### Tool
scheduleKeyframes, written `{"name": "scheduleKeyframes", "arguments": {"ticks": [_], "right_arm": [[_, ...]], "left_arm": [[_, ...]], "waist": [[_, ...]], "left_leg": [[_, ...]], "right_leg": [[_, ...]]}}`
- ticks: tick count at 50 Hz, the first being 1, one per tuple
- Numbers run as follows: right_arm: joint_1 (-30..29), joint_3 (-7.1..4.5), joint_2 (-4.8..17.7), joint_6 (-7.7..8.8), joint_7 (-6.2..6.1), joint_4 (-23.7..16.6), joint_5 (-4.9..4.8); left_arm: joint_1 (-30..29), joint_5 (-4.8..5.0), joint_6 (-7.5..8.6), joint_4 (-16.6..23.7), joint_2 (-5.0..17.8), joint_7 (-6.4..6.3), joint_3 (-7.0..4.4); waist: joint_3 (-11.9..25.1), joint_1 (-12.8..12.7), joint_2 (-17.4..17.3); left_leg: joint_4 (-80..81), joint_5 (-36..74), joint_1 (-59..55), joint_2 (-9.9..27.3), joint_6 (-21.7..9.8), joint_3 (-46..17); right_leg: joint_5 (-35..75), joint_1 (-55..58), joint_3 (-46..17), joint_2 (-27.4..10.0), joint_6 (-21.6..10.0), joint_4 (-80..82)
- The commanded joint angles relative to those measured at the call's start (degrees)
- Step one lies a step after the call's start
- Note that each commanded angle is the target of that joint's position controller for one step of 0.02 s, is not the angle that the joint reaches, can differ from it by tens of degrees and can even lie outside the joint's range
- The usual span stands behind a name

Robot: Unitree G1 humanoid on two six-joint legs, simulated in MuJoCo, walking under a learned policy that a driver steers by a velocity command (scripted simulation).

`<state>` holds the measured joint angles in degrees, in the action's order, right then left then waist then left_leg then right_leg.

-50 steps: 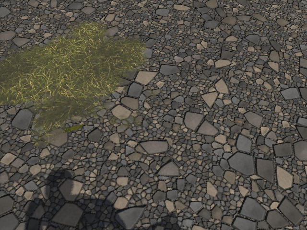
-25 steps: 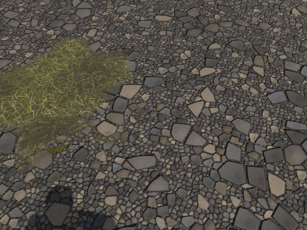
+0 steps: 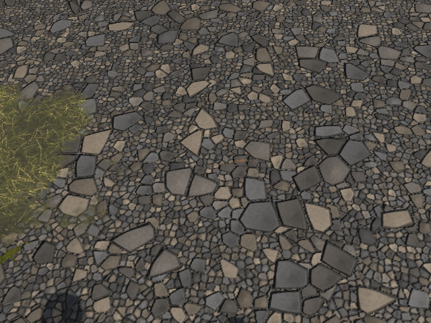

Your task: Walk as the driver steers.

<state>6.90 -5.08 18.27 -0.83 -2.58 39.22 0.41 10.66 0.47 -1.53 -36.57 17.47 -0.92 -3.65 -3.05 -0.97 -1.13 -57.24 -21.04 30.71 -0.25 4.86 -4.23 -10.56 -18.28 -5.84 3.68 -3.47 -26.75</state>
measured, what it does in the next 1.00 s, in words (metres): steps on the spot: left foot, then right foot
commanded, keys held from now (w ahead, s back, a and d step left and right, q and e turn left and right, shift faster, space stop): e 0.06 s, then no key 0.94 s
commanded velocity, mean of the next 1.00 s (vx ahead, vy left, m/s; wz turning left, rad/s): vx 0.00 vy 0.00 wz -0.17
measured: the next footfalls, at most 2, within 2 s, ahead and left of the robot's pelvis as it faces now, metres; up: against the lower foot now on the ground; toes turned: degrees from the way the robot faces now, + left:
left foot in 0.22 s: +0.07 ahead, +0.14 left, +0.00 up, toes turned -10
right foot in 0.50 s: +0.01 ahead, -0.12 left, +0.00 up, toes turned -5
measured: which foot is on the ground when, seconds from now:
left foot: up 0.00-0.20, down 0.22-1.00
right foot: down 0.00-0.24, up 0.26-0.48, down 0.50-1.00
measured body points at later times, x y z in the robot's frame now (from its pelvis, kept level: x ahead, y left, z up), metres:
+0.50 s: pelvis +0.01 +0.02 -0.01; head +0.03 +0.03 +0.44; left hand +0.19 +0.27 -0.11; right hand +0.12 -0.25 -0.11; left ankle +0.03 +0.15 -0.74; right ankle -0.03 -0.12 -0.74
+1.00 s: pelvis +0.00 -0.01 -0.01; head +0.01 -0.01 +0.44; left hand +0.15 +0.22 -0.13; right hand +0.04 -0.29 -0.14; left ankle +0.03 +0.15 -0.74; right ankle -0.03 -0.12 -0.74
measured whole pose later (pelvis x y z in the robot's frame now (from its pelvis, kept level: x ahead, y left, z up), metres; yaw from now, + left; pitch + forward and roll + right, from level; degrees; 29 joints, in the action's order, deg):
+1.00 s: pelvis +0.00 -0.01 -0.01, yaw -9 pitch -2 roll +0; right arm 12.6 -2.3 15.0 -0.1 -2.1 51.2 0.4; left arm 12.9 -0.5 0.2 -45.8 12.7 -0.8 -1.3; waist -2.2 0.9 -0.1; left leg -28.3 -15.0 11.8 2.5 3.8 -3.1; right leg -18.0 -10.2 -3.4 1.8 -0.8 -30.0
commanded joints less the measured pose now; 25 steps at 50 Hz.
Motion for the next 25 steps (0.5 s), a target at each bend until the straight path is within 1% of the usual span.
{"name": "scheduleKeyframes", "arguments": {"ticks": [1, 3, 4, 7, 8, 9, 10, 11, 12, 13, 14, 15, 16, 17, 18, 19, 20, 21, 22, 23, 24, 25], "right_arm": [[-0.8, -0.57, 3.2, 1.01, 0.21, -3.6, -0.14], [-1.4, -0.57, 3.5, 1.41, 0.61, -3.8, -0.39], [-0.8, -0.63, 3.8, 1.61, 0.83, -3.5, -0.55], [-0.1, -0.60, 4.0, 2.25, 1.59, -3.4, -0.86], [0.5, -0.54, 3.8, 2.48, 1.88, -3.3, -0.90], [1.7, -0.45, 3.3, 2.77, 2.20, -2.9, -0.84], [3.0, -0.37, 2.9, 3.05, 2.41, -2.5, -0.50], [3.3, -0.59, 4.8, 3.22, 2.32, -2.8, 0.47], [1.1, -1.15, 9.2, 2.97, 2.06, -3.8, 1.53], [0.7, -0.37, 6.6, 2.95, 2.19, -3.3, 2.59], [-0.5, 0.26, 4.6, 3.21, 2.22, -3.9, 1.99], [-0.3, 0.24, 4.9, 3.25, 2.05, -3.6, 1.32], [-0.3, 0.09, 5.6, 3.28, 1.85, -3.3, 0.57], [-0.6, 0.25, 5.4, 3.35, 1.73, -3.0, -0.04], [-0.7, 0.52, 4.8, 3.13, 1.74, -2.6, -0.21], [-1.0, 0.63, 4.5, 2.77, 1.84, -2.4, -0.18], [-1.1, 0.69, 4.2, 2.35, 1.94, -2.2, -0.11], [-0.1, 0.69, 4.1, 1.92, 1.98, -1.9, -0.02], [0.9, 0.69, 4.3, 1.54, 2.02, -1.5, -0.06], [1.1, 0.77, 4.4, 1.24, 2.07, -1.2, -0.41], [1.6, 0.96, 4.1, 1.14, 2.15, -0.8, -0.87], [3.7, 1.15, 3.7, 1.58, 2.24, -0.2, -0.85]], "left_arm": [[-1.9, 0.12, 0.40, 4.3, 10.2, -0.89, -3.07], [-2.0, -0.01, 0.12, 4.5, 10.6, -0.75, -3.28], [-2.3, -0.11, -0.01, 4.6, 10.5, -0.61, -3.22], [-2.3, -0.15, -0.38, 4.5, 9.7, -0.19, -2.77], [-2.6, -0.03, -0.52, 4.4, 9.3, -0.14, -2.54], [-3.3, 0.20, -0.69, 4.4, 8.9, -0.18, -2.24], [-3.4, 0.47, -0.80, 4.2, 8.0, -0.29, -1.85], [-1.4, 0.02, -0.58, 3.9, 6.3, -0.36, -1.25], [2.0, -0.85, -0.07, 3.9, 4.4, -0.22, -0.74], [-0.2, -0.83, 0.32, 4.4, 6.1, -0.37, -1.25], [-1.0, -1.03, 0.39, 4.1, 9.0, -0.52, -2.13], [-1.5, -0.60, 0.24, 3.6, 9.5, -0.58, -2.69], [-0.9, -0.41, -0.15, 2.7, 8.8, -0.73, -2.83], [-0.5, -0.38, -0.52, 2.3, 7.7, -0.74, -2.64], [0.0, -0.23, -0.72, 1.7, 5.8, -0.61, -2.07], [0.2, -0.20, -0.74, 1.5, 4.0, -0.43, -1.44], [-0.5, -0.18, -0.60, 1.5, 2.5, -0.26, -0.81], [-1.6, -0.08, -0.43, 1.6, 1.6, -0.14, -0.41], [-1.8, 0.20, -0.36, 1.4, 1.8, -0.06, -0.48], [-0.6, 0.36, -0.33, 0.6, 2.1, 0.02, -0.64], [0.5, 0.17, -0.29, -0.2, 2.3, 0.12, -0.67], [0.3, -0.39, -0.31, -0.1, 3.8, 0.07, -0.82]], "waist": [[7.8, 0.1, 8.8], [7.3, -0.3, 9.7], [7.6, -0.3, 10.0], [8.3, -0.9, 10.7], [8.4, -0.5, 10.6], [8.5, 0.6, 10.3], [8.3, 1.7, 9.5], [8.8, 1.0, 6.1], [8.4, -2.9, -5.9], [6.4, -2.0, -12.2], [5.7, -0.5, -10.4], [5.4, 0.0, -9.2], [5.1, 0.1, -7.7], [4.7, 0.0, -6.8], [4.7, -0.3, -6.2], [5.1, -0.3, -6.7], [5.7, 0.1, -7.9], [6.4, 1.2, -8.9], [7.2, 1.7, -9.5], [7.6, 1.0, -9.4], [7.4, 0.4, -8.9], [7.6, 1.0, -7.3]], "left_leg": [[7.4, 1.6, -0.1, -0.4, 0.5, -1.4], [11.5, 0.8, -2.6, -1.0, 0.2, -1.7], [13.1, 0.6, -3.9, -1.0, 0.0, -1.5], [18.2, 0.0, -8.2, -0.9, -0.9, -0.6], [21.5, 1.0, -10.1, -0.9, -1.4, -0.2], [27.1, 4.4, -13.2, -1.0, -2.2, 0.5], [34.4, 10.8, -17.7, -0.5, -3.3, 0.8], [37.0, 16.7, -22.8, 4.7, -5.1, -3.5], [38.1, 26.0, -24.8, 13.7, -10.2, -13.4], [40.0, 27.3, -19.5, 19.0, -17.7, -19.8], [40.6, 25.8, -18.9, 19.6, -20.0, -19.9], [40.1, 25.2, -20.2, 18.1, -19.4, -18.3], [39.4, 24.9, -21.2, 16.6, -18.4, -16.0], [38.2, 27.1, -22.0, 16.0, -17.6, -14.5], [37.3, 30.0, -22.0, 14.3, -16.8, -11.8], [36.5, 32.1, -22.3, 12.5, -16.1, -9.2], [35.6, 34.0, -22.6, 11.0, -15.5, -7.2], [34.8, 35.9, -23.4, 10.5, -15.6, -6.6], [34.0, 36.8, -24.3, 10.5, -15.7, -6.7], [33.1, 36.2, -24.5, 10.1, -15.3, -6.5], [32.8, 34.1, -23.7, 9.5, -14.1, -6.1], [33.3, 29.8, -21.6, 9.1, -11.7, -6.5]], "right_leg": [[5.5, 7.8, -16.6, -12.7, -9.3, 7.4], [2.6, 6.5, -18.9, -12.5, -9.4, 7.3], [2.8, 6.4, -19.4, -12.7, -9.4, 6.9], [7.4, 7.0, -21.5, -13.0, -9.2, 4.9], [9.1, 7.2, -21.9, -12.7, -8.9, 4.0], [10.1, 6.8, -21.6, -11.8, -7.9, 2.8], [9.2, 5.3, -20.8, -10.3, -6.1, 1.7], [2.9, 2.2, -18.6, -8.0, -3.0, -1.0], [-9.0, -2.9, -9.9, -1.1, 0.5, -8.3], [-18.8, -4.0, -4.4, 1.2, 3.4, -12.7], [-22.4, -4.3, -3.8, -0.3, 5.5, -20.2], [-22.5, -6.3, -3.4, -0.3, 6.7, -25.4], [-21.7, -7.7, -3.4, -0.6, 7.7, -28.5], [-20.3, -8.5, -4.0, -1.6, 8.5, -29.8], [-19.6, -7.6, -2.9, -1.8, 9.0, -28.3], [-18.8, -5.9, -0.9, -2.4, 9.4, -24.6], [-18.0, -3.5, 1.1, -3.1, 9.6, -19.7], [-16.8, -1.5, 2.4, -3.3, 9.6, -15.0], [-14.2, 0.5, 3.3, -3.1, 9.5, -10.3], [-8.9, 3.3, 4.3, -2.8, 9.0, -3.5], [-0.9, 7.2, 5.0, -2.4, 8.0, 5.1], [4.9, 11.4, 2.8, -3.7, 6.6, 7.6]]}}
